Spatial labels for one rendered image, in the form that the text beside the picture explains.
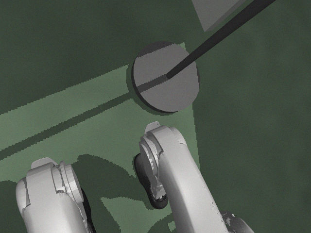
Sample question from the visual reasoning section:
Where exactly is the left robot foot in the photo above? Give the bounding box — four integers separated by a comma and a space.
81, 188, 96, 233

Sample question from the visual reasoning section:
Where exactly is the floor lamp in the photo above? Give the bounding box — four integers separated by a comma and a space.
131, 0, 276, 113

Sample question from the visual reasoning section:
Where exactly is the right robot hand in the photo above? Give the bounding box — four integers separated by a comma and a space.
220, 210, 254, 233

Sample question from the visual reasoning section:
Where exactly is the right robot foot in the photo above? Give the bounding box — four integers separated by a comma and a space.
134, 153, 168, 209

